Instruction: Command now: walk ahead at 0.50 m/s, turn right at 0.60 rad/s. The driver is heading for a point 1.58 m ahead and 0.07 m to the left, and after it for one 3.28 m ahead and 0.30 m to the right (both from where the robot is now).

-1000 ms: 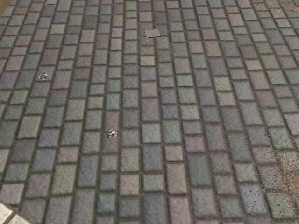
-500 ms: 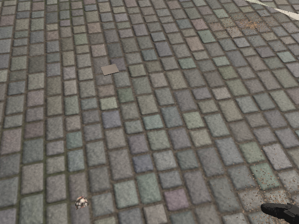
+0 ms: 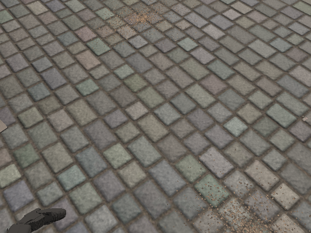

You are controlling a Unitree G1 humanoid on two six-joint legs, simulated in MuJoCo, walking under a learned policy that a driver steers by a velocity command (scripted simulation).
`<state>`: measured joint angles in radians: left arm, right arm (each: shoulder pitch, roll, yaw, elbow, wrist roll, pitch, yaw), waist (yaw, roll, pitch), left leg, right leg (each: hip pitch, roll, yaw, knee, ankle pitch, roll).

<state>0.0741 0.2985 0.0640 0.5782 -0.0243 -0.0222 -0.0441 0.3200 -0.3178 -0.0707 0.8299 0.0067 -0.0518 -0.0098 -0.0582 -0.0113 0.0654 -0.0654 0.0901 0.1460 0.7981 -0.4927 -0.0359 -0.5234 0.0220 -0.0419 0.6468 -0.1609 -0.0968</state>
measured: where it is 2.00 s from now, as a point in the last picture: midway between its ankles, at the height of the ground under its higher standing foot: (156, 130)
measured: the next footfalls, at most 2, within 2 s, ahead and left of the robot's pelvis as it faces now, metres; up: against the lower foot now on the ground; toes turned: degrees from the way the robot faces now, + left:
left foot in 0.44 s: +0.45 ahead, +0.10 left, +0.00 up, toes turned -13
right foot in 0.94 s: +0.67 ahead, -0.18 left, +0.00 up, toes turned -1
